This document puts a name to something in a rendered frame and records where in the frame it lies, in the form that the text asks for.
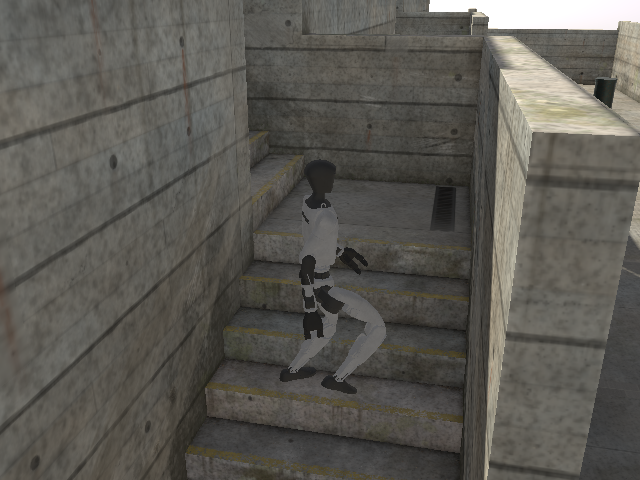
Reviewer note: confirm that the right robot shin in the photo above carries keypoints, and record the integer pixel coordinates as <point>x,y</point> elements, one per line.
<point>363,347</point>

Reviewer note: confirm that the robot right thigh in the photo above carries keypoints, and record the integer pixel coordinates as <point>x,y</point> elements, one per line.
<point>353,304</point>

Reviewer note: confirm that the left robot upper arm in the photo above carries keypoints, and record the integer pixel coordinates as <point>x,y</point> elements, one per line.
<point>305,197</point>

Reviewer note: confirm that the robot left hand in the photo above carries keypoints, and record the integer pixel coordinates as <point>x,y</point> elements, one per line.
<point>347,257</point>

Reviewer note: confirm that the right robot upper arm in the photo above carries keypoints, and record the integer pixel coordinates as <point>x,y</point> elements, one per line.
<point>324,225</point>

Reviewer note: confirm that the right robot forearm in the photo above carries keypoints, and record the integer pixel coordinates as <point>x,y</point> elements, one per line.
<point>307,267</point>

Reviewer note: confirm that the robot right hand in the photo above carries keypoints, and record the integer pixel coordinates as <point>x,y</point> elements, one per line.
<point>312,321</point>

